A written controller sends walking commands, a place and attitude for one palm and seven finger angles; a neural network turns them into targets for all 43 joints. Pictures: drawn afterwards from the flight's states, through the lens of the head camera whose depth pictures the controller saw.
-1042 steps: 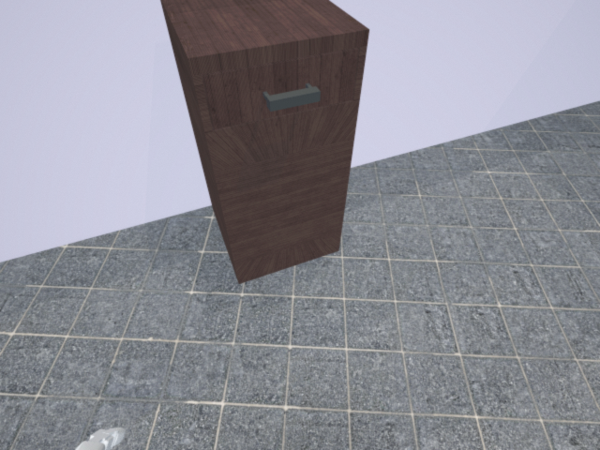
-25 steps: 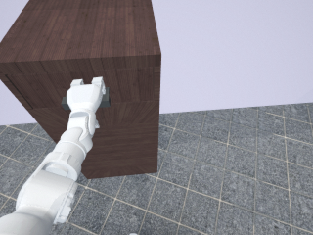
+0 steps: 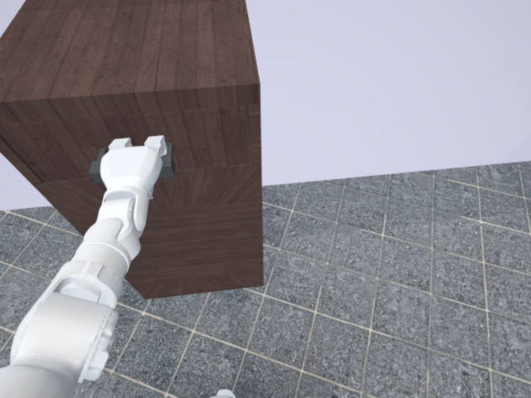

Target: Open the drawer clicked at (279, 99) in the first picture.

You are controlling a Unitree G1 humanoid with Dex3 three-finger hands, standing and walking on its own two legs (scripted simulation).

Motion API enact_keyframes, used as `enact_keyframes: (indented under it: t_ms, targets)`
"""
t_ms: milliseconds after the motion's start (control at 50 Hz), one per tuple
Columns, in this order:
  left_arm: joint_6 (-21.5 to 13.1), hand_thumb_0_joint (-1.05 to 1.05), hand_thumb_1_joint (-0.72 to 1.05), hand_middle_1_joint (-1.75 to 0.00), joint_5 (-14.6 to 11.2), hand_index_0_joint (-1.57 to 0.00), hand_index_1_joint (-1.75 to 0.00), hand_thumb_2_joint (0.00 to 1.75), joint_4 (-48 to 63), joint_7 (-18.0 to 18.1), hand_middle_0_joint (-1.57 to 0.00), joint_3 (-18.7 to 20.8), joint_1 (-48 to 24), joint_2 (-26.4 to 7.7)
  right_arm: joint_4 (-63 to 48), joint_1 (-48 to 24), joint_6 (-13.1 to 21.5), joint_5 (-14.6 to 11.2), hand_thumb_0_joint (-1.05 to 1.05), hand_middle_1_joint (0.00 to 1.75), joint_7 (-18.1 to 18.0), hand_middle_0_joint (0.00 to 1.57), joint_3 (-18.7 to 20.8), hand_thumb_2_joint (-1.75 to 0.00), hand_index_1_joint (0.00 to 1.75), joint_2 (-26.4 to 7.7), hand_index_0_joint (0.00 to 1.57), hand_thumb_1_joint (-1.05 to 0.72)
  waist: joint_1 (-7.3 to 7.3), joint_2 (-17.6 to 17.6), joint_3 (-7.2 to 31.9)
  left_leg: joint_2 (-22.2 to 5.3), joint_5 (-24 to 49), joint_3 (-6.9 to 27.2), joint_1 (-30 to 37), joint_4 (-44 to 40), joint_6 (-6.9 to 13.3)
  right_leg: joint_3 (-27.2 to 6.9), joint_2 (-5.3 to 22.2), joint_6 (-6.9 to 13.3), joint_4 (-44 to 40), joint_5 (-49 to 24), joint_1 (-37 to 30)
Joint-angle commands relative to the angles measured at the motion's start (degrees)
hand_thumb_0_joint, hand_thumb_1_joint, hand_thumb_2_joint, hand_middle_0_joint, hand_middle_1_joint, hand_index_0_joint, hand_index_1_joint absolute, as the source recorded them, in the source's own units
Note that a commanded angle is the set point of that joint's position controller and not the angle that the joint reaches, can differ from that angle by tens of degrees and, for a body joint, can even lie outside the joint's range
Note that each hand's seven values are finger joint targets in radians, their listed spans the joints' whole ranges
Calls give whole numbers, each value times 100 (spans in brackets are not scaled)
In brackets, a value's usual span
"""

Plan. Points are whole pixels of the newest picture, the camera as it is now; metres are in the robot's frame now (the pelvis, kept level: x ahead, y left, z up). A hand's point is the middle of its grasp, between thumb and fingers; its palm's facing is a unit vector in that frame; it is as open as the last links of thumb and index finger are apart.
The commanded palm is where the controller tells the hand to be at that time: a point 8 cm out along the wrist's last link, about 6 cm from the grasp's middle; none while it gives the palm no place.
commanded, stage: pull the drawer open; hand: left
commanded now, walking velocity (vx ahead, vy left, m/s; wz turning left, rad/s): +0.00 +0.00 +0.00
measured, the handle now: (135, 159) +0.50 +0.21 +0.05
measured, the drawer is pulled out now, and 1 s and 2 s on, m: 0.00 0.00 0.06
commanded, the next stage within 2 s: none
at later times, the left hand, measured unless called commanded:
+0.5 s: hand (144, 190) +0.45 +0.19 +0.03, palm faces -0.02 -0.06 -1.00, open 5.9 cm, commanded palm +0.40 +0.20 +0.09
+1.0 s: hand (143, 187) +0.46 +0.20 +0.03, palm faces -0.05 -0.05 -1.00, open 5.9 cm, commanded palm +0.44 +0.21 +0.09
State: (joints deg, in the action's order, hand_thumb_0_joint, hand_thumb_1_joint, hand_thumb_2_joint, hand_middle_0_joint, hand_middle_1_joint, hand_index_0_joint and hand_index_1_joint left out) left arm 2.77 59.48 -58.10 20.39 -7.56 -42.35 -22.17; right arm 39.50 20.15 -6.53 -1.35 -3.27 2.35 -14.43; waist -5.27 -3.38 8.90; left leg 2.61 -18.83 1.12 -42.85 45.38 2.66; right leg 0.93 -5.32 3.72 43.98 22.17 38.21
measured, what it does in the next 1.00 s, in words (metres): stands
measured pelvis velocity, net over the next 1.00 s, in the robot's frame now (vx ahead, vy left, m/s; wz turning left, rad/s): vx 0.02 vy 0.00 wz -0.01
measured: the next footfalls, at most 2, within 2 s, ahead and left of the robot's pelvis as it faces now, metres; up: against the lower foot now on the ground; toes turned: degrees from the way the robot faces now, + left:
none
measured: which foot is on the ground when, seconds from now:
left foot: down 0.00-1.00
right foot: down 0.00-1.00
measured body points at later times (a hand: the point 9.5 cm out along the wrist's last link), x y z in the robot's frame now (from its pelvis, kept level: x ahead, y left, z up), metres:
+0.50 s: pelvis +0.04 +0.00 +0.01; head +0.09 -0.01 +0.46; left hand +0.45 +0.19 +0.08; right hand +0.11 -0.26 -0.12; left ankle +0.02 +0.09 -0.70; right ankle -0.02 -0.08 -0.70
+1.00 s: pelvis +0.02 +0.00 +0.01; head +0.08 -0.01 +0.45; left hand +0.46 +0.20 +0.08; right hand +0.09 -0.26 -0.13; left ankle +0.02 +0.09 -0.70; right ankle -0.02 -0.08 -0.70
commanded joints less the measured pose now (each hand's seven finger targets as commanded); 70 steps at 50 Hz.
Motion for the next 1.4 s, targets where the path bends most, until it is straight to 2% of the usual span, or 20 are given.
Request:
enact_keyframes:
  t_ms: [0,40,80,240,300,340,380,460,500,540,560,600,660,740,840,880,900,1120,1240,1380]
  targets:
    - [34,0,90,-135,10,-40,-135,90,1335,463,-40,443,-3139,-1207,-406,376,162,5,0,30,-2,20,303,-90,30,-757,20,-90,-222,127,2254,-38,1276,-8,1754,-300,114,-272,159,-193,-728,-1501,-636]
    - [100,0,90,-135,-8,-40,-135,90,1299,452,-40,547,-2827,-1242,-429,297,114,3,0,30,33,20,307,-90,30,-749,20,-90,-75,41,2280,-26,1487,-13,1786,-341,90,-268,151,-156,-715,-1685,-784]
    - [133,0,90,-135,-57,-40,-135,90,1397,419,-40,347,-2727,-935,-430,288,105,-5,0,30,58,20,321,-90,30,-720,20,-90,-80,-1,2250,-43,1551,-26,1947,-378,86,-227,141,-155,-730,-1711,-751]
    - [100,0,90,-135,-128,-40,-135,90,1602,183,-40,646,-1614,-1194,-640,-27,-40,-31,0,30,60,20,288,-90,30,-726,20,-90,223,293,2107,-16,1782,-117,1807,-554,105,-320,196,-154,-809,-2301,-1465]
    - [64,0,90,-135,-132,-40,-135,90,1921,137,-40,486,-1027,-879,-756,-159,-64,-34,0,30,85,20,307,-90,30,-692,20,-90,318,233,2106,-18,2089,-161,1995,-560,101,-309,187,-154,-790,-2645,-1529]
    - [73,0,90,-135,-113,-40,-135,90,2097,117,-40,638,-667,-1013,-808,-237,-101,-30,0,30,111,20,314,-90,30,-715,20,-90,400,307,2107,-32,2295,-141,2019,-567,91,-327,187,-132,-775,-2820,-1649]
    - [138,0,90,-135,-104,-40,-135,90,2265,112,-40,509,-379,-812,-852,-316,-120,-38,0,30,133,20,320,-90,30,-697,20,-90,400,263,1950,-41,2414,-163,2109,-557,90,-306,179,-138,-771,-2944,-1559]
    - [289,0,90,-135,-130,-40,-135,90,2837,77,-40,691,351,-931,-967,-481,-155,-30,0,30,166,20,335,-90,30,-708,20,-90,543,349,2187,-39,2883,-178,2255,-543,76,-346,219,-163,-712,-3558,-1916]
    - [393,0,90,-135,-170,-40,-135,90,3097,41,-40,619,638,-822,-1015,-593,-162,-33,0,30,178,20,319,-90,30,-703,20,-90,541,445,2057,-26,3019,-181,2255,-543,77,-354,234,-190,-714,-3863,-1983]
    - [446,0,90,-135,-107,-40,-135,90,2841,53,-40,690,-973,-1202,-746,-423,-190,-33,0,30,98,20,295,-90,30,-767,20,-90,135,549,1710,-40,2719,-178,2093,-496,79,-326,258,-209,-729,-3573,-1700]
    - [432,0,90,-135,-15,-40,-135,90,2767,66,-40,720,-1493,-1379,-687,-380,-184,-39,0,30,62,20,295,-90,30,-761,20,-90,80,491,1681,-22,2579,-177,2062,-472,92,-347,253,-229,-717,-3461,-1549]
    - [498,0,90,-135,95,-40,-135,90,2483,84,-40,875,-1246,-1514,-664,-400,-195,-12,0,30,11,20,292,-90,30,-728,20,-90,226,347,1880,-5,2751,-187,2165,-450,69,-332,257,-191,-664,-3488,-1595]
    - [457,0,90,-135,83,-40,-135,90,2542,71,-40,763,-1598,-1424,-613,-346,-211,8,0,30,2,20,304,-90,30,-696,20,-90,231,-127,2294,-8,3135,-171,2525,-353,37,-320,265,-161,-602,-3548,-1505]
    - [350,0,90,-135,-28,-40,-135,90,2156,34,-40,685,-1746,-1273,-607,-280,-230,35,0,30,-7,20,291,-90,30,-702,20,-90,145,151,2169,-8,2892,-115,2325,-329,40,-273,241,-155,-611,-3291,-1413]
    - [171,0,90,-135,-41,-40,-135,90,1872,58,-40,824,-1932,-1467,-616,-196,-208,29,0,30,-43,20,288,-90,30,-733,20,-90,105,433,2192,10,2440,-107,1983,-330,64,-307,263,-186,-610,-3135,-1476]
    - [101,0,90,-135,-7,-40,-135,90,1913,99,-40,630,-2104,-1270,-628,-155,-187,28,0,30,-37,20,301,-90,30,-708,20,-90,64,272,2195,7,2319,-114,2031,-331,74,-310,249,-184,-617,-2951,-1326]
    - [58,0,90,-135,25,-40,-135,90,1927,143,-40,807,-2198,-1497,-605,-139,-175,12,0,30,-38,20,300,-90,30,-712,20,-90,101,213,2264,2,2242,-116,1991,-326,67,-329,251,-189,-620,-2865,-1308]
    - [-46,0,90,-135,-52,-40,-135,90,1832,239,-40,621,-1524,-1126,-666,-43,-97,-27,0,30,50,20,350,-90,30,-722,20,-90,225,67,2132,-48,1708,-117,1915,-545,74,-300,164,-127,-772,-2038,-1243]
    - [9,0,90,-135,-162,-40,-135,90,2242,240,-40,665,-605,-972,-727,-142,-72,-21,0,30,125,20,399,-90,30,-752,20,-90,372,146,2294,-78,2179,-112,2125,-587,65,-302,132,-100,-777,-2459,-1517]
    - [299,0,90,-135,-241,-40,-135,90,3161,220,-40,434,669,-567,-913,-484,-47,-54,0,30,237,20,396,-90,30,-735,20,-90,502,164,2012,-125,2624,-106,2416,-670,51,-256,131,-103,-792,-2745,-1576]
